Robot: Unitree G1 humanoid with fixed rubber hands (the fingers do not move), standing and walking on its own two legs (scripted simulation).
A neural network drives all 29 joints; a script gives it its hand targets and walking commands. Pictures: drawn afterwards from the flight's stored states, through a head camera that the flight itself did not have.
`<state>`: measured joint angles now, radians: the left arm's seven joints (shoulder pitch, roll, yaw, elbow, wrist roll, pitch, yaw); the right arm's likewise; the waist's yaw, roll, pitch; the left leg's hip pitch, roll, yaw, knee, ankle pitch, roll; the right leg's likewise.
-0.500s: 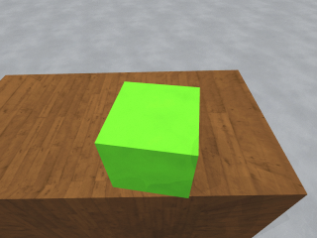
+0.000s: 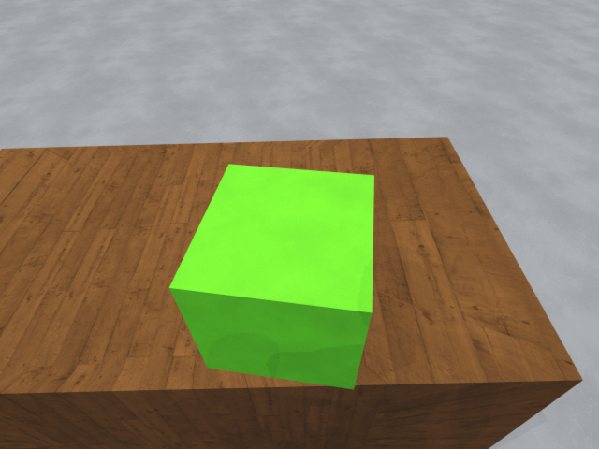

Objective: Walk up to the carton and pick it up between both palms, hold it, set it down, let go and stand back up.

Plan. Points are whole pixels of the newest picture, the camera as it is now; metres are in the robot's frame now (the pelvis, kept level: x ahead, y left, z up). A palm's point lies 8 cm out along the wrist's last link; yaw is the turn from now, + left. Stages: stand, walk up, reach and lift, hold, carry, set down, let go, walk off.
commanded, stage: stand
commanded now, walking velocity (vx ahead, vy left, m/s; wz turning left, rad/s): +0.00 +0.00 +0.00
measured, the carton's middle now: (289, 273) +0.40 +0.03 -0.01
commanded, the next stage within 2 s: none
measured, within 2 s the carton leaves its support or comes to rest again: neither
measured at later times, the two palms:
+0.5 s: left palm out of the picture +0.03 +0.25 -0.13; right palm out of the picture +0.02 -0.24 -0.13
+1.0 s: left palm out of the picture +0.03 +0.25 -0.13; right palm out of the picture +0.02 -0.23 -0.14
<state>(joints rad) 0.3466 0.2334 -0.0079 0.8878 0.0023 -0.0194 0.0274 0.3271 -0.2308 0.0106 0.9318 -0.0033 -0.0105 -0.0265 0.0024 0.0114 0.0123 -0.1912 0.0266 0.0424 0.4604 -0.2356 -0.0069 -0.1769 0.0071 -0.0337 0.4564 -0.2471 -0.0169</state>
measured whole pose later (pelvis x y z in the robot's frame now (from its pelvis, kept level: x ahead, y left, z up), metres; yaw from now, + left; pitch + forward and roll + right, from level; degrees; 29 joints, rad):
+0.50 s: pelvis +0.01 +0.00 +0.00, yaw -1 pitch -2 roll +0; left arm 0.34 0.22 -0.01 0.94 0.00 -0.02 0.04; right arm 0.33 -0.22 0.01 0.98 -0.01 -0.01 -0.03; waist 0.00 0.01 0.03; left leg -0.17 0.03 0.06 0.43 -0.24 -0.01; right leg -0.16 0.01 -0.02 0.43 -0.25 -0.01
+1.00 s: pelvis +0.02 +0.01 +0.00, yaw -1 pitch -2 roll +0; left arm 0.33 0.20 -0.02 0.99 0.00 -0.02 0.04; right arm 0.32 -0.20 0.01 1.01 0.00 -0.01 -0.04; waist 0.00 0.00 0.03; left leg -0.15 0.02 0.07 0.42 -0.24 0.00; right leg -0.14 0.00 -0.01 0.42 -0.25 -0.01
